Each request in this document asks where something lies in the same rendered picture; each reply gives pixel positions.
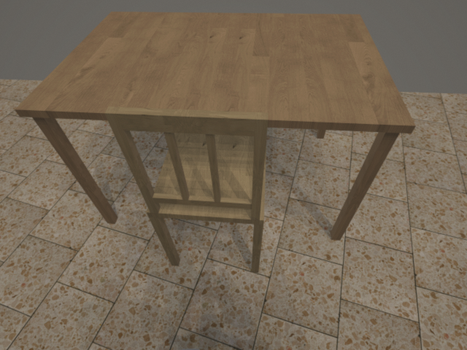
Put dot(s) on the chair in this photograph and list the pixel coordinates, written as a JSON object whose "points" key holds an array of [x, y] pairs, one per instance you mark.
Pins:
{"points": [[214, 170]]}

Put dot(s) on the table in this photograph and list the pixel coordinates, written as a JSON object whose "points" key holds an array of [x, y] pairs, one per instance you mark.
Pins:
{"points": [[308, 71]]}

